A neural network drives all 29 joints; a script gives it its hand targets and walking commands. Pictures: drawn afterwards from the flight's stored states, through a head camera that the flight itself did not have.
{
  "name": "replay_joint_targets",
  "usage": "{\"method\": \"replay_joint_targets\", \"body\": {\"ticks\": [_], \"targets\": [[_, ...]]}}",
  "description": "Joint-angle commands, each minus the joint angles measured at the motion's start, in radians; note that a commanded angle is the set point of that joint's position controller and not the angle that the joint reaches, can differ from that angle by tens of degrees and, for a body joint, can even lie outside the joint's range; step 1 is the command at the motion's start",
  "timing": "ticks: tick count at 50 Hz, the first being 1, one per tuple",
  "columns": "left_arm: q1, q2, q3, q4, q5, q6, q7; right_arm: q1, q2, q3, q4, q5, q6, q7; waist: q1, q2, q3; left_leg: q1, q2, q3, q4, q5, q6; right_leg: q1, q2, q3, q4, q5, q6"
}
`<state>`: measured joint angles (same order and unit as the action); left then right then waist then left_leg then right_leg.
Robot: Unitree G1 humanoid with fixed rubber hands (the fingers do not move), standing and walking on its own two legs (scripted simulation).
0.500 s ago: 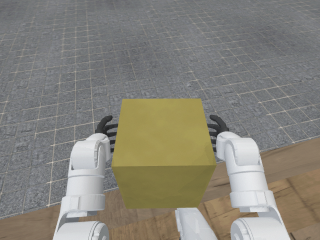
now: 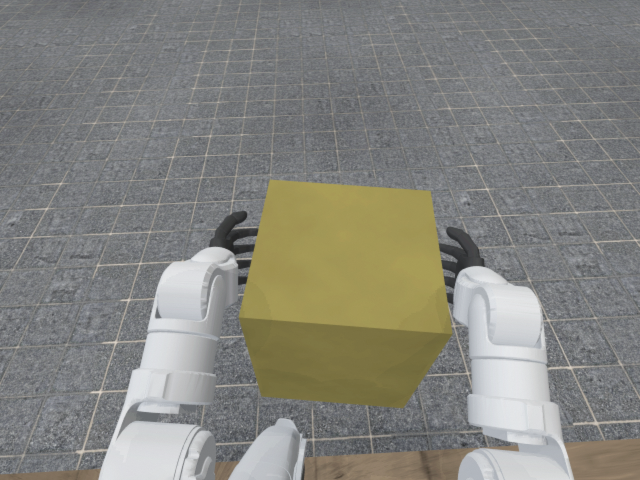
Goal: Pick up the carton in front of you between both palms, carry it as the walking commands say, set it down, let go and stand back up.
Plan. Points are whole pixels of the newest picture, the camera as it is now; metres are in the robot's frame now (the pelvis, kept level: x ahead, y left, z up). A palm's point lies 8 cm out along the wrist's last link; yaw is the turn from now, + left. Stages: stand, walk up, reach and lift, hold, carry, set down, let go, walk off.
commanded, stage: carry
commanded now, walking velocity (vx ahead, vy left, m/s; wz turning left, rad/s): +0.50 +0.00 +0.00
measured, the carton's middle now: (340, 300) +0.34 +0.03 +0.00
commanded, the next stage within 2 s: none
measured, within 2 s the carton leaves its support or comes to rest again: neither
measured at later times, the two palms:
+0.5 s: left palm (305, 167) +0.78 +0.14 -0.13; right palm (433, 173) +0.78 -0.16 -0.13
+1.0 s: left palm (307, 107) +1.13 +0.19 -0.19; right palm (405, 113) +1.13 -0.11 -0.19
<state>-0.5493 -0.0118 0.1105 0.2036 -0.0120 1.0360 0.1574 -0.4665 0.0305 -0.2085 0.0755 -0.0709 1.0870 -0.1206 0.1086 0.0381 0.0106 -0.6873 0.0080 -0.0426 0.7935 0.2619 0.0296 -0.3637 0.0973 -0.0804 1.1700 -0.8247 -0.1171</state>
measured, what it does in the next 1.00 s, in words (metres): goes down: left foot 0.17 m lower, then right foot 0.17 m lower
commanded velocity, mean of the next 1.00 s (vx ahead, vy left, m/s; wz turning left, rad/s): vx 0.50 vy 0.00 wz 0.00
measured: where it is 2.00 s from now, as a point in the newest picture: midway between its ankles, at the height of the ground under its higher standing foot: (355, 258)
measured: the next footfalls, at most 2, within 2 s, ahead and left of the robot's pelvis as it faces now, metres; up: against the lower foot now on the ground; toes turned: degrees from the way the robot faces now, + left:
left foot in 0.08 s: +0.21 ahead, +0.09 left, -0.17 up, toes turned +1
right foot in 0.48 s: +0.64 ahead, -0.06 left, -0.35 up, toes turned -3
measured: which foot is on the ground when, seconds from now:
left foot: up 0.00-0.06, down 0.08-0.50, up 0.52-0.90, down 0.92-1.00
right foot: down 0.00-0.08, up 0.10-0.46, down 0.48-0.94, up 0.96-1.00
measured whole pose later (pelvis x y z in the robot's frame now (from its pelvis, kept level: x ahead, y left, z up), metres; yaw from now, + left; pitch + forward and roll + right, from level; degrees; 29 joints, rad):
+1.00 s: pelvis +0.79 +0.04 -0.26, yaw -1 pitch +5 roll +0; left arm -0.44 -0.01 0.14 0.07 0.00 0.96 0.14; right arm -0.41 0.07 -0.16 0.04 -0.07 0.96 -0.14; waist 0.01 -0.02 -0.01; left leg -0.52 0.00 0.14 0.57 -0.13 0.08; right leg -0.34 0.01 -0.04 1.10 -0.49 -0.01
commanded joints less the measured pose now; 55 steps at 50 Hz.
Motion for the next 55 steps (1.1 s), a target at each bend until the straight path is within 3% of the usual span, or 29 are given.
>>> {"method": "replay_joint_targets", "body": {"ticks": [1,2,4,5,6,9,10,11,14,16,17,20,22,24,25,26,27,28,29,30,32,36,41,45,46,47,48,51,55], "targets": [[-0.615,-1.123,-0.631,-0.192,-0.424,-0.027,-0.283,-0.75,1.01,0.701,-0.161,0.386,-0.056,0.185,0.028,-0.155,-0.302,0.269,-0.05,0.122,-0.285,0.18,0.012,0.097,-0.121,0.195,-0.166,0.615,-0.065],[-0.592,-1.104,-0.626,-0.186,-0.415,-0.027,-0.281,-0.739,0.999,0.707,-0.155,0.385,-0.051,0.186,-0.063,-0.213,-0.398,0.476,-0.067,0.181,-0.089,0.282,0.04,0.052,-0.167,0.141,-0.028,0.791,-0.027],[-0.567,-1.069,-0.619,-0.181,-0.4,-0.024,-0.276,-0.657,0.954,0.696,-0.126,0.37,-0.043,0.194,-0.257,-0.08,-0.431,0.724,-0.052,0.161,-0.26,0.107,0.118,-0.069,-0.155,0.047,0.443,1.126,0.048],[-0.588,-1.054,-0.597,-0.188,-0.371,-0.019,-0.273,-0.659,0.928,0.691,-0.111,0.371,-0.038,0.203,-0.32,0.19,-0.346,0.863,0.046,0.051,-0.261,0.213,0.18,-0.347,-0.011,-0.011,0.852,0.39,0.091],[-0.587,-1.024,-0.564,-0.154,-0.346,0.001,-0.264,-0.635,0.909,0.684,-0.041,0.387,-0.035,0.206,-0.182,0.251,-0.427,1.142,0.234,-0.234,-0.05,0.533,0.218,-0.66,-0.014,0.087,0.849,0.078,0.086],[-0.495,-0.954,-0.481,-0.091,-0.255,0.015,-0.247,-0.707,1.013,0.731,-0.042,0.485,-0.033,0.219,-0.18,-0.08,-0.407,0.929,0.238,-0.377,-0.047,0.144,0.23,-0.741,-0.123,0.162,0.409,0.33,0.055],[-0.509,-0.968,-0.476,-0.117,-0.249,0.011,-0.252,-0.76,1.052,0.746,-0.061,0.507,-0.047,0.225,-0.181,-0.002,-0.446,0.84,0.316,-0.518,-0.051,0.121,0.305,-0.711,-0.149,0.201,0.301,0.375,0.07],[-0.56,-0.981,-0.478,-0.135,-0.247,0.003,-0.255,-0.811,1.096,0.746,-0.069,0.529,-0.054,0.234,-0.179,-0.064,-0.386,0.679,0.275,-0.496,-0.127,0.023,0.312,-0.588,-0.153,0.168,0.097,0.411,0.086],[-0.595,-1.033,-0.508,-0.158,-0.248,-0.025,-0.26,-0.842,1.166,0.782,-0.079,0.559,-0.082,0.247,-0.181,0.022,-0.404,0.66,0.22,-0.379,-0.049,0.09,0.258,-0.537,-0.151,0.099,0.107,0.665,0.079],[-0.602,-1.05,-0.534,-0.185,-0.256,-0.04,-0.257,-0.824,1.169,0.783,-0.094,0.57,-0.097,0.249,-0.281,-0.017,-0.353,0.739,0.052,-0.271,0.073,-0.163,0.174,-0.639,-0.115,0.058,-0.233,0.992,0.071],[-0.58,-1.045,-0.545,-0.193,-0.247,-0.043,-0.253,-0.809,1.161,0.78,-0.091,0.576,-0.1,0.248,-0.26,-0.092,-0.336,0.571,0.008,-0.176,0.085,-0.339,0.158,-0.413,-0.118,0.052,-0.453,1.233,0.074],[-0.578,-1.008,-0.575,-0.268,-0.249,-0.045,-0.237,-0.748,1.146,0.783,-0.084,0.567,-0.115,0.244,-0.236,0.079,-0.353,0.446,-0.02,-0.049,0.146,-0.432,0.127,-0.028,-0.091,0.0,-0.691,1.419,0.061],[-0.549,-0.976,-0.584,-0.29,-0.251,-0.033,-0.228,-0.686,1.106,0.77,-0.067,0.533,-0.113,0.239,-0.176,0.095,-0.357,0.553,-0.001,-0.043,0.321,-0.348,0.109,0.02,-0.137,0.013,-0.816,1.459,0.033],[-0.538,-0.929,-0.58,-0.277,-0.255,-0.018,-0.236,-0.65,1.078,0.756,-0.041,0.486,-0.105,0.231,-0.102,0.004,-0.368,0.458,-0.018,0.005,0.598,-0.288,0.089,0.277,-0.131,-0.023,-0.871,1.34,0.038],[-0.551,-0.916,-0.572,-0.261,-0.271,-0.007,-0.246,-0.652,1.049,0.729,-0.026,0.456,-0.099,0.226,-0.055,-0.125,-0.357,0.231,-0.087,0.058,0.868,-0.764,0.053,0.48,-0.229,0.068,-0.743,1.407,0.001],[-0.534,-0.875,-0.573,-0.196,-0.276,-0.001,-0.251,-0.644,1.034,0.717,-0.006,0.447,-0.075,0.218,-0.091,-0.352,-0.498,-0.202,-0.087,-0.024,1.063,-1.08,0.005,0.969,-0.462,0.314,-0.37,1.842,-0.113],[-0.433,-0.897,-0.561,-0.133,-0.292,0.005,-0.253,-0.575,0.978,0.69,0.018,0.428,-0.056,0.205,-0.016,-0.305,-0.611,-0.262,-0.054,-0.033,1.061,-0.991,0.009,0.969,-0.473,0.422,-0.39,1.64,-0.157],[-0.42,-0.909,-0.571,-0.146,-0.308,-0.005,-0.254,-0.582,0.992,0.697,-0.008,0.421,-0.051,0.198,0.012,-0.26,-0.685,-0.309,-0.043,-0.022,1.064,-0.946,0.002,0.904,-0.511,0.612,-0.553,1.098,-0.236],[-0.492,-0.976,-0.597,-0.195,-0.336,-0.01,-0.259,-0.633,1.0,0.69,-0.042,0.42,-0.056,0.194,0.009,-0.067,-0.653,-0.292,-0.002,-0.057,0.881,-0.759,0.018,0.798,-0.44,0.601,-0.616,0.919,-0.187],[-0.566,-1.025,-0.625,-0.246,-0.367,-0.021,-0.262,-0.658,1.026,0.692,-0.084,0.418,-0.063,0.193,-0.011,-0.099,-0.619,-0.262,0.012,-0.045,0.841,-0.727,0.01,0.681,-0.459,0.624,-0.602,1.051,-0.213],[-0.653,-1.108,-0.683,-0.31,-0.435,-0.033,-0.266,-0.678,1.055,0.681,-0.116,0.401,-0.08,0.186,-0.039,-0.044,-0.553,-0.193,0.042,-0.021,0.659,-0.722,-0.005,0.468,-0.411,0.525,-0.654,0.95,-0.215],[-0.632,-1.15,-0.733,-0.347,-0.46,-0.067,-0.277,-0.635,1.054,0.719,-0.178,0.365,-0.126,0.172,-0.042,-0.157,-0.562,-0.205,0.065,0.026,0.449,-0.592,-0.005,0.476,-0.361,0.405,-0.657,1.092,-0.184],[-0.518,-1.117,-0.766,-0.306,-0.433,-0.097,-0.292,-0.55,1.02,0.759,-0.187,0.33,-0.161,0.18,-0.021,-0.149,-0.491,0.0,0.008,0.119,-0.025,-0.351,0.029,0.429,-0.246,0.181,-0.638,1.238,-0.083],[-0.456,-1.054,-0.752,-0.277,-0.385,-0.099,-0.283,-0.494,0.978,0.778,-0.164,0.345,-0.158,0.205,-0.112,-0.118,-0.502,0.494,-0.061,0.243,-0.385,-0.168,0.036,0.33,-0.232,0.021,-0.478,1.365,0.032],[-0.459,-1.025,-0.741,-0.277,-0.368,-0.096,-0.279,-0.487,0.969,0.773,-0.163,0.351,-0.153,0.212,-0.129,-0.099,-0.543,0.679,0.047,0.123,-0.361,-0.099,0.053,0.219,-0.218,0.007,-0.337,1.16,0.063],[-0.437,-1.027,-0.73,-0.263,-0.362,-0.08,-0.276,-0.492,0.925,0.758,-0.152,0.35,-0.143,0.214,-0.114,0.108,-0.675,0.972,0.367,-0.293,-0.298,0.219,0.178,-0.026,-0.145,0.001,-0.101,0.667,0.12],[-0.406,-0.997,-0.703,-0.25,-0.344,-0.065,-0.272,-0.462,0.93,0.76,-0.116,0.36,-0.135,0.214,-0.129,0.248,-0.714,1.095,0.417,-0.528,-0.374,0.124,0.285,-0.24,-0.028,0.038,0.109,0.293,0.137],[-0.407,-1.033,-0.672,-0.229,-0.322,-0.037,-0.265,-0.507,0.986,0.773,-0.154,0.407,-0.1,0.226,-0.131,0.048,-0.547,0.972,0.335,-0.332,-0.436,0.019,0.17,-0.375,-0.143,0.079,0.038,0.397,0.11],[-0.353,-1.08,-0.654,-0.211,-0.283,-0.01,-0.266,-0.539,1.042,0.783,-0.181,0.44,-0.057,0.258,-0.124,0.061,-0.487,0.856,0.284,-0.152,-0.511,0.027,0.117,-0.261,-0.144,0.039,-0.25,0.466,0.13]]}}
